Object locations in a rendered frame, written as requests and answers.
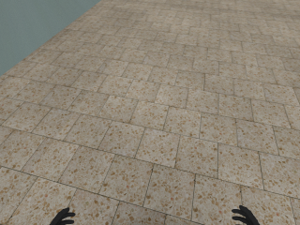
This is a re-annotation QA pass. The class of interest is right robot hand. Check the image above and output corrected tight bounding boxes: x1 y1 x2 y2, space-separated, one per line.
232 205 260 225

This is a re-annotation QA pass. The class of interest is left robot hand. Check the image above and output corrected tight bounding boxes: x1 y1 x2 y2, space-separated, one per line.
50 207 76 225

